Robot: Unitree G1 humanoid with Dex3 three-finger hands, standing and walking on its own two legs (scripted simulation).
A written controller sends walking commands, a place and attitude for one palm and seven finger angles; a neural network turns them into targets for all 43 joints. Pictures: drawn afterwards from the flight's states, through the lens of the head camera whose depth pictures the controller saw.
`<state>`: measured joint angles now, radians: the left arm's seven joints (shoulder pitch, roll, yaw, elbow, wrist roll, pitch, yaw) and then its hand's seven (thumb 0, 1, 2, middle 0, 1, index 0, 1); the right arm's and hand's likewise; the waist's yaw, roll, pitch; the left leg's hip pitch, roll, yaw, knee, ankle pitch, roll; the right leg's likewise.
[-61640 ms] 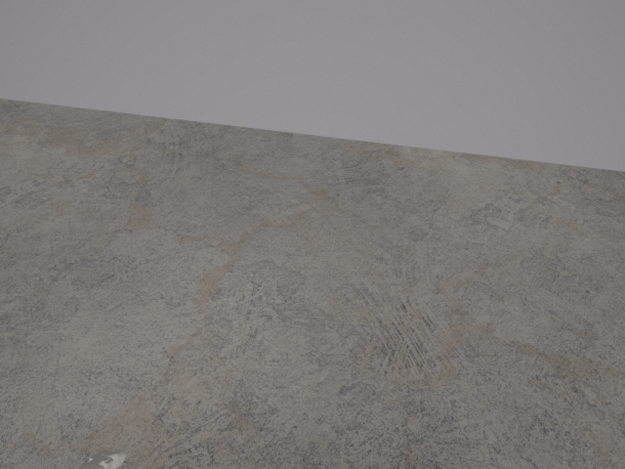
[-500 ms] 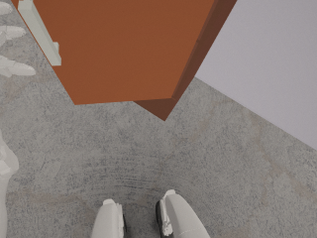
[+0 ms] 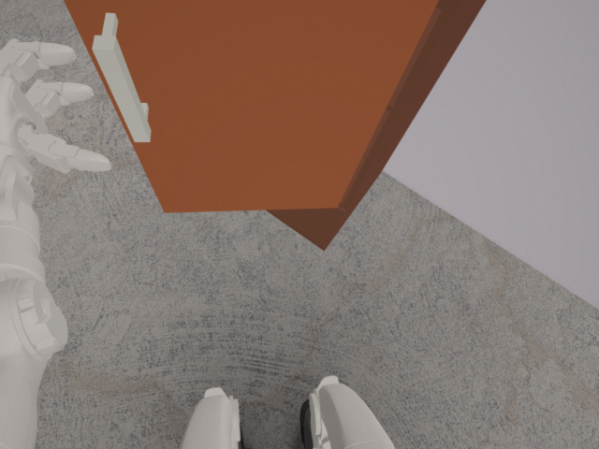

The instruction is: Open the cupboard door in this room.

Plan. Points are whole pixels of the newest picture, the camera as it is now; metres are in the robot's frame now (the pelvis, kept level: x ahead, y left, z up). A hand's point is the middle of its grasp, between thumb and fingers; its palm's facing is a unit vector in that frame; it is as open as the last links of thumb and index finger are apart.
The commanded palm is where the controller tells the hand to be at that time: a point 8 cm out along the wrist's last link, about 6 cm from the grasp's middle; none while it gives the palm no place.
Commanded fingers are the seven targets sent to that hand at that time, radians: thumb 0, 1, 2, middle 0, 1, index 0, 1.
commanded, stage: move the hooked fingers beside the handle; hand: left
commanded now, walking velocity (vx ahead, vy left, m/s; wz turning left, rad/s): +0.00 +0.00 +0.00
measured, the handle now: (128, 84) +0.57 +0.18 +0.07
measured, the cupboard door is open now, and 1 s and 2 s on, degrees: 41 41 41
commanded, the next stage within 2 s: slide the fingers in behind the handle in 0.10 s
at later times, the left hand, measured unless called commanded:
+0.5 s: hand (88, 112) +0.52 +0.22 +0.07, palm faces -0.01 -1.00 +0.01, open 13.9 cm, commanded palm +0.50 +0.26 +0.07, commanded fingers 0.00 -0.50 0.30 -0.30 -1.20 -0.30 -1.20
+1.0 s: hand (117, 115) +0.52 +0.19 +0.07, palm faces -0.01 -1.00 +0.00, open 13.9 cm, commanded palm +0.50 +0.22 +0.07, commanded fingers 0.00 -0.50 0.30 -0.30 -1.20 -0.30 -1.20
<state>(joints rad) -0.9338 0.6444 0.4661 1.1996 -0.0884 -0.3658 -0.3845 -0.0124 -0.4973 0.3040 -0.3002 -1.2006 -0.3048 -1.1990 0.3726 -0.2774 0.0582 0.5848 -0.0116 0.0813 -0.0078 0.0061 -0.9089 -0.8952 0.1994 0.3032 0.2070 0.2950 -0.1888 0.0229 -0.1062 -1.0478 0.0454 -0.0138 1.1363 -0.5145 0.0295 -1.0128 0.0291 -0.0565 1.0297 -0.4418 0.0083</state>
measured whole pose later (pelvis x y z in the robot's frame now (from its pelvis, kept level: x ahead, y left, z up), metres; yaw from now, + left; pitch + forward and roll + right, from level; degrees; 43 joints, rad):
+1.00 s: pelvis +0.00 +0.00 +0.00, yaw +0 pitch +24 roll -4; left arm -0.95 0.53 0.40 1.17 -0.08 -0.39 -0.27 -0.01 -0.50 0.30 -0.30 -1.20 -0.30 -1.20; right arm 0.39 -0.26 0.05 0.61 -0.02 0.07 0.01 0.01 -0.91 -0.90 0.20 0.30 0.21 0.29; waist -0.19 0.03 -0.12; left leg -1.06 0.04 -0.01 1.15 -0.51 0.03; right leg -1.03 0.02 -0.05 1.05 -0.45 0.01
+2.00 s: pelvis +0.00 -0.01 +0.00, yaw +1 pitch +24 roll -3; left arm -0.94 0.46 0.37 1.18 -0.08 -0.42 -0.18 -0.01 -0.47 0.32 -0.30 -1.20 -0.29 -1.21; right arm 0.39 -0.26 0.03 0.62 -0.03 0.06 0.02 0.01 -0.91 -0.90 0.20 0.30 0.21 0.29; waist -0.18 0.04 -0.12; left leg -1.04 0.04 -0.01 1.12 -0.51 0.01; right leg -1.02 0.02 -0.05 1.06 -0.46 -0.01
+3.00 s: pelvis +0.01 -0.01 +0.01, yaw +0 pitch +23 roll -2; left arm -0.78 0.39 0.35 1.02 -0.11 -0.40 -0.18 0.01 0.78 0.80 -0.38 -1.35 -0.39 -1.35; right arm 0.41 -0.26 0.02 0.59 -0.01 0.08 0.03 0.01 -0.91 -0.90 0.20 0.30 0.21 0.29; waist -0.16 0.04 -0.13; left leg -0.99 0.04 0.02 1.09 -0.51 0.02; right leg -0.99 0.03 -0.02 1.03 -0.45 0.00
